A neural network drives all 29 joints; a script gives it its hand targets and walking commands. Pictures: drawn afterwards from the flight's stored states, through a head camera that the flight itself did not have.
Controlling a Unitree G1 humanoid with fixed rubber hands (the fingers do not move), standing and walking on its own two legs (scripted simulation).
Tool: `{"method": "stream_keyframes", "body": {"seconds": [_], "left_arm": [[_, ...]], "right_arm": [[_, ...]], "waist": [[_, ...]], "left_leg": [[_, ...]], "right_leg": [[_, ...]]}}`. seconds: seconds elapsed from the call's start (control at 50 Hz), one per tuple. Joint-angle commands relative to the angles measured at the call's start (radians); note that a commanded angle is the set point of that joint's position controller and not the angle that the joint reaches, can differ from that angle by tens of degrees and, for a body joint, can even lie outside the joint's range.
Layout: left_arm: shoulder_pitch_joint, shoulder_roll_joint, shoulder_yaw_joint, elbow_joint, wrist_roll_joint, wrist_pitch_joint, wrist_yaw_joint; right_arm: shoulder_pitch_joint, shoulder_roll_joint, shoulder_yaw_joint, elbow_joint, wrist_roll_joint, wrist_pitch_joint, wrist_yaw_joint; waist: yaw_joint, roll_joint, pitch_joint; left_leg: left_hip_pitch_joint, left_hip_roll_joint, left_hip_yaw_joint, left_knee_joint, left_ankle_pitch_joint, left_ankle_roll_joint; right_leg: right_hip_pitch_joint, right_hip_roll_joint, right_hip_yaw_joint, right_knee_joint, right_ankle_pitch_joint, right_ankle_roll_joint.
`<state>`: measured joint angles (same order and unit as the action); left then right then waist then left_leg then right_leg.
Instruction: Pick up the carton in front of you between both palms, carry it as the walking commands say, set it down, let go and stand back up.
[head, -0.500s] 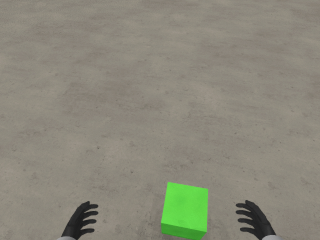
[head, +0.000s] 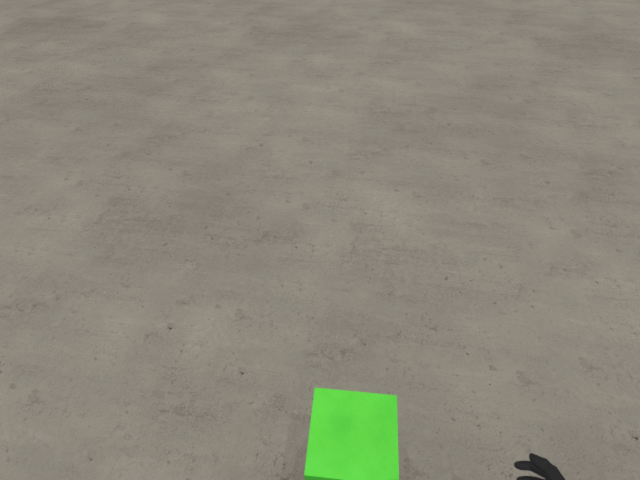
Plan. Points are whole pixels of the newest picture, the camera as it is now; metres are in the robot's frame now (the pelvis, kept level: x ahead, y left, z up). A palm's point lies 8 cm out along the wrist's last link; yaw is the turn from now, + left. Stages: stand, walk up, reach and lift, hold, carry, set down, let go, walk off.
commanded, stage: stand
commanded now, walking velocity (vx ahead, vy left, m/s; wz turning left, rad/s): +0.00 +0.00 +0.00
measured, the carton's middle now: (351, 448) +0.35 -0.05 -0.64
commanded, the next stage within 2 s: none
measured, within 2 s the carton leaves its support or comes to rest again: neither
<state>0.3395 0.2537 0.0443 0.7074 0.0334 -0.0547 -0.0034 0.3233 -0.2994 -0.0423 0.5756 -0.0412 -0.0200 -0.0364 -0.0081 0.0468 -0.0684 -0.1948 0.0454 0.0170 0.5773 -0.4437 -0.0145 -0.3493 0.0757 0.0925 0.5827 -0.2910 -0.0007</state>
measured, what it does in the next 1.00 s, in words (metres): stands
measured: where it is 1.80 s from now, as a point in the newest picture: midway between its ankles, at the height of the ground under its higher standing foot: outside the picture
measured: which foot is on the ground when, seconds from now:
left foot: down 0.00-1.00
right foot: down 0.00-1.00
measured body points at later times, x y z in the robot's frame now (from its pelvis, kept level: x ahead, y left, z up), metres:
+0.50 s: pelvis +0.02 -0.01 -0.02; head +0.03 -0.01 +0.43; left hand +0.14 +0.24 -0.13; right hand +0.05 -0.29 -0.13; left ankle -0.09 +0.12 -0.73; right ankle +0.00 -0.12 -0.73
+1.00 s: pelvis +0.00 +0.00 -0.01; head +0.01 -0.01 +0.44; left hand +0.10 +0.25 -0.14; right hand -0.01 -0.28 -0.14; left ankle -0.09 +0.12 -0.73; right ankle +0.01 -0.12 -0.73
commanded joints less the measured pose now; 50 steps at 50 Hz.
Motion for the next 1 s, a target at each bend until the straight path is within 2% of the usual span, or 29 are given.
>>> {"method": "stream_keyframes", "body": {"seconds": [0.0,0.04,0.1,0.24,0.44,0.68,0.98], "left_arm": [[-0.015,0.104,0.022,-0.04,-0.005,-0.034,0.001],[0.006,0.109,0.019,-0.025,-0.01,-0.026,0.008],[0.026,0.111,0.014,-0.015,-0.013,-0.012,0.018],[0.038,0.111,0.007,-0.008,-0.016,0.014,0.031],[0.02,0.111,-0.004,0.001,-0.018,0.04,0.04],[0.019,0.124,-0.017,0.028,-0.017,0.054,0.043],[0.024,0.124,-0.024,0.07,-0.02,0.063,0.044]], "right_arm": [[0.001,-0.101,-0.023,-0.053,0.011,-0.033,-0.011],[0.032,-0.102,-0.018,-0.035,0.019,-0.025,-0.014],[0.058,-0.102,-0.012,-0.017,0.023,-0.009,-0.02],[0.098,-0.105,-0.004,0.015,0.027,0.016,-0.032],[0.119,-0.102,0.0,0.055,0.026,0.04,-0.035],[0.13,-0.105,-0.001,0.112,0.02,0.057,-0.028],[0.142,-0.099,0.007,0.197,0.017,0.064,-0.021]], "waist": [[-0.016,-0.075,-0.047],[-0.02,-0.07,-0.06],[-0.02,-0.043,-0.043],[-0.016,-0.033,-0.013],[-0.016,-0.047,0.015],[-0.017,-0.059,0.054],[-0.015,-0.065,0.092]], "left_leg": [[0.006,0.048,-0.03,-0.033,0.177,0.004],[0.013,0.045,-0.014,0.001,0.254,0.0],[0.006,0.052,0.001,0.021,0.327,0.004],[-0.004,0.053,0.04,0.042,0.405,0.013],[0.025,0.051,0.069,0.022,0.357,0.022],[0.057,0.048,0.077,-0.018,0.242,0.031],[0.073,0.05,0.083,-0.053,0.192,0.043]], "right_leg": [[-0.005,-0.085,0.082,-0.018,0.392,-0.003],[-0.008,-0.079,0.09,0.01,0.428,-0.014],[-0.029,-0.065,0.083,0.045,0.413,-0.022],[-0.037,-0.055,0.083,0.09,0.423,-0.038],[-0.053,-0.044,0.1,0.092,0.393,-0.047],[-0.073,-0.036,0.133,0.057,0.327,-0.05],[-0.071,-0.038,0.148,0.032,0.293,-0.051]]}}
